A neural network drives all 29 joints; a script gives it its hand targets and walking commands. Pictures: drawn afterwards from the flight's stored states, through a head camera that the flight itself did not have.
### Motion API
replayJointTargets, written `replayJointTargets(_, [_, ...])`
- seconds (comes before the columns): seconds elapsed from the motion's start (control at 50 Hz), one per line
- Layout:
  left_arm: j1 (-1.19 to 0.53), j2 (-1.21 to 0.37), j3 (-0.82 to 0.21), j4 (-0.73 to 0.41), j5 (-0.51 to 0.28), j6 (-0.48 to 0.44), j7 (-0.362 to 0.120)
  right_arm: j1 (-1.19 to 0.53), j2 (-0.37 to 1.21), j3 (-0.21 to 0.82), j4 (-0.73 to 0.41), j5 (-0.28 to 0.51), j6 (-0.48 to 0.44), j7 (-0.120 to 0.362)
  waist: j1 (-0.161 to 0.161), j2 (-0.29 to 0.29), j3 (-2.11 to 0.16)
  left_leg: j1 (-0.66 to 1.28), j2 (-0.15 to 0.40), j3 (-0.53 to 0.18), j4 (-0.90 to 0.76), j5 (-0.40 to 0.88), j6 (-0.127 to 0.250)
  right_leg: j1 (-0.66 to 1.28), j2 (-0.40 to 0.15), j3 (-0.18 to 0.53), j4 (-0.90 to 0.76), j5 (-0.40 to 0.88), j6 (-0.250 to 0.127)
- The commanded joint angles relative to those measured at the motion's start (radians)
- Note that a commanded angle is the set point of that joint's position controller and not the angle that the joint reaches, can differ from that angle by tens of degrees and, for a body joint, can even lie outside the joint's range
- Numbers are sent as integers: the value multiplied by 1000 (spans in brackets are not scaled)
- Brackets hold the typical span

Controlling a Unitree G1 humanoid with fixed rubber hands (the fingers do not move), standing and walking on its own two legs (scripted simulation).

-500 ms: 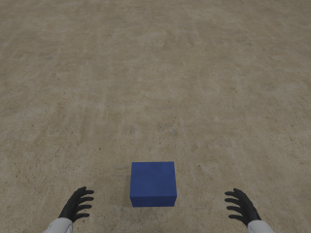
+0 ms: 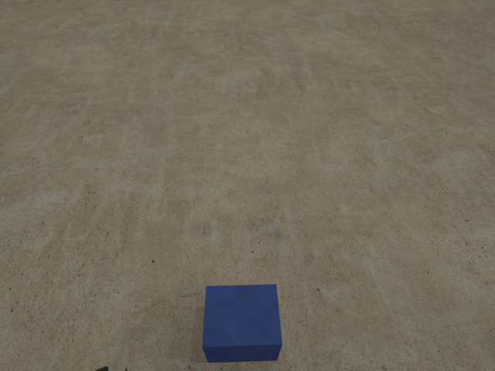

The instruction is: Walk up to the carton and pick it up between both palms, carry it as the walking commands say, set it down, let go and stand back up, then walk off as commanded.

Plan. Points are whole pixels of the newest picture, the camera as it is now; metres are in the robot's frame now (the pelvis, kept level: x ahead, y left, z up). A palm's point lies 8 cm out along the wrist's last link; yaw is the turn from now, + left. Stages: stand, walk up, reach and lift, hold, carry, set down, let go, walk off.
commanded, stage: stand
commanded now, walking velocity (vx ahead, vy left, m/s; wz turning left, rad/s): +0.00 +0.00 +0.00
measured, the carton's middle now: (241, 323) +0.40 +0.03 -0.66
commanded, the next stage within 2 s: walk off in 1.36 s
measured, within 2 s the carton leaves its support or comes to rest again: neither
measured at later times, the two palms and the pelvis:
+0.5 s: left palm out of the picture -0.01 +0.25 -0.13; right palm out of the picture -0.02 -0.25 -0.14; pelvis +0.00 +0.00 +0.00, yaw +0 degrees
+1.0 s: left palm out of the picture -0.06 +0.23 -0.13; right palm out of the picture -0.06 -0.23 -0.14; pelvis -0.02 +0.00 +0.01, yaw +0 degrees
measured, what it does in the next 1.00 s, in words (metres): stands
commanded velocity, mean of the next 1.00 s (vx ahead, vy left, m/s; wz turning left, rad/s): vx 0.00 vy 0.00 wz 0.00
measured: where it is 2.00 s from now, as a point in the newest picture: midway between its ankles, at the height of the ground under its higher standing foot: outside the picture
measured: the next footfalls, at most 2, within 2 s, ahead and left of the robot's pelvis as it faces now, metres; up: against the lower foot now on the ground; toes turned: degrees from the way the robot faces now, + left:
left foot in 1.94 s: -0.03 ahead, +0.21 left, +0.00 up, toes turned +5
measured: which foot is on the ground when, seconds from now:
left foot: down 0.00-1.00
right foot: down 0.00-1.00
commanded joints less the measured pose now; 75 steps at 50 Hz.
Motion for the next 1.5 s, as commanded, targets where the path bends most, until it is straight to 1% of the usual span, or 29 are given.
replayJointTargets(0.0, [61, 114, 29, -15, -3, 1, 8, 47, -127, -23, 4, 0, 5, -9, 9, -13, 37, 30, 97, -66, -14, 569, 2, -20, -100, 69, -41, 584, 7])
replayJointTargets(0.12, [81, 101, 21, 44, -4, 14, 12, 55, -105, -7, 73, 1, 16, -15, 12, 29, 44, 55, 96, -63, -21, 595, 11, 1, -109, 75, -34, 605, -8])
replayJointTargets(0.16, [89, 91, 14, 61, -7, 17, 14, 79, -93, 0, 97, 4, 22, -17, 3, 25, 42, 79, 105, -66, -23, 649, 14, -17, -102, 60, -34, 539, -8])
replayJointTargets(0.2, [108, 82, 7, 94, -6, 21, 15, 65, -97, 1, 113, 1, 27, -18, 5, -14, 53, 97, 110, -70, -24, 648, 19, -27, -98, 57, -37, 535, -3])
replayJointTargets(0.22, [106, 77, 5, 98, -7, 22, 15, 61, -92, 5, 124, 1, 31, -16, 6, 2, 60, 81, 109, -69, -30, 636, 19, -9, -103, 61, -46, 529, -3])
replayJointTargets(0.3, [101, 70, -5, 134, -3, 28, 15, 82, -81, 11, 174, 1, 38, -17, -10, -31, 94, 72, 104, -66, -54, 474, 19, -7, -107, 75, -71, 521, -10])
replayJointTargets(0.36, [105, 69, -7, 153, -1, 32, 16, 63, -79, 15, 200, -4, 40, -20, 2, 3, 133, 50, 99, -68, -67, 462, 22, -13, -111, 80, -80, 507, -12])
replayJointTargets(0.46, [122, 50, -17, 202, -3, 31, 20, 68, -58, 23, 238, 0, 40, -17, -3, -27, 138, 58, 102, -61, -83, 443, 19, 9, -107, 81, -92, 513, -12])
replayJointTargets(0.5, [142, 39, -26, 218, -4, 30, 18, 92, -39, 30, 269, 2, 43, -20, 4, 7, 143, 64, 101, -63, -79, 465, 20, 20, -114, 81, -93, 531, -14])
replayJointTargets(0.52, [146, 26, -29, 228, -4, 31, 20, 96, -23, 35, 275, -1, 46, -19, 1, -18, 134, 58, 99, -60, -86, 433, 18, 33, -108, 75, -95, 516, -13])
replayJointTargets(0.54, [155, 24, -32, 237, -8, 30, 18, 77, -55, 27, 271, 1, 46, -18, 10, -36, 127, 66, 98, -58, -79, 440, 19, 32, -109, 73, -94, 546, -9])
replayJointTargets(0.56, [136, 22, -35, 239, -1, 31, 21, 82, -58, 24, 275, 2, 46, -17, -7, -36, 147, 67, 99, -59, -83, 422, 19, 12, -110, 79, -97, 539, -12])
replayJointTargets(0.6, [153, 34, -30, 256, -3, 35, 23, 77, -22, 37, 285, 1, 45, -16, 1, 4, 156, 55, 98, -59, -87, 425, 18, 24, -106, 76, -101, 507, -15])
replayJointTargets(0.62, [141, 44, -29, 252, -4, 32, 21, 86, -34, 35, 293, 1, 47, -19, 0, -15, 145, 68, 96, -61, -91, 411, 18, 16, -106, 72, -103, 496, -13])
replayJointTargets(0.66, [151, -7, -44, 266, -1, 29, 17, 87, -19, 39, 308, 3, 51, -21, 0, 9, 168, 69, 100, -59, -99, 396, 16, 2, -107, 77, -114, 455, -13])
replayJointTargets(0.7, [144, 12, -41, 270, -2, 29, 21, 87, -44, 33, 311, 0, 54, -22, 2, -18, 164, 62, 97, -59, -101, 390, 18, 11, -106, 75, -111, 481, -13])
replayJointTargets(0.76, [146, 25, -36, 287, 0, 30, 24, 92, -14, 43, 319, 4, 45, -21, -3, 21, 153, 72, 99, -57, -98, 424, 19, 23, -106, 77, -112, 487, -15])
replayJointTargets(0.84, [164, -15, -49, 306, -3, 30, 21, 89, 5, 48, 331, 5, 50, -23, 3, -30, 173, 55, 100, -57, -105, 388, 15, 24, -100, 71, -121, 481, -11])
replayJointTargets(0.9, [153, -2, -43, 303, -1, 29, 21, 81, -7, 43, 337, 3, 51, -23, 4, 4, 172, 60, 96, -54, -110, 363, 15, 6, -108, 81, -130, 449, -16])
replayJointTargets(1.0, [175, -33, -54, 323, 0, 31, 24, 97, 0, 42, 348, 6, 50, -22, 1, -35, 186, 48, 100, -60, -110, 368, 17, 9, -102, 72, -125, 465, -13])
replayJointTargets(1.08, [154, -8, -44, 318, 1, 30, 23, 91, 10, 45, 352, 4, 49, -23, -2, 17, 165, 59, 93, -54, -113, 352, 17, 3, -102, 76, -136, 416, -15])
replayJointTargets(1.14, [167, -34, -52, 331, -1, 29, 20, 89, 14, 45, 358, 4, 50, -25, 5, 7, 205, 41, 94, -56, -119, 342, 17, -18, -101, 80, -138, 402, -12])
replayJointTargets(1.16, [160, -26, -49, 330, -4, 32, 23, 84, 18, 44, 352, 3, 49, -23, -4, -32, 200, 40, 101, -60, -118, 336, 20, -22, -94, 75, -142, 394, -13])
replayJointTargets(1.26, [171, -31, -47, 344, -1, 31, 22, 83, 21, 43, 358, 6, 45, -20, 5, 0, 203, 30, 94, -52, -123, 333, 17, -9, -98, 77, -136, 394, -10])
replayJointTargets(1.32, [171, -30, -47, 345, -3, 30, 21, 92, 23, 43, 360, 6, 46, -20, 4, -18, 179, 32, 96, -57, -123, 333, 21, 0, -95, 73, -134, 404, -11])
replayJointTargets(1.36, [159, -44, -49, 341, 2, 30, 23, 80, 33, 44, 356, 6, 46, -20, 2, 0, 184, 28, 97, -54, -123, 325, 21, 0, -102, 79, -135, 400, -14])
replayJointTargets(1.4, [174, -40, -46, 347, -3, 31, 21, 90, 16, 38, 357, 5, 46, -19, 4, -29, 183, 27, 96, -57, -124, 308, 21, 4, -96, 73, -144, 382, -13])
replayJointTargets(1.46, [173, -61, -49, 353, 0, 33, 20, 106, 49, 46, 367, 7, 45, -20, -1, 23, 209, 13, 93, -59, -136, 287, 22, -15, -101, 80, -143, 348, -14])
replayJointTargets(1.48, [169, -41, -44, 349, 0, 32, 19, 87, 42, 45, 361, 7, 46, -19, 7, 8, 217, 15, 93, -61, -137, 271, 18, -36, -99, 82, -155, 327, -12])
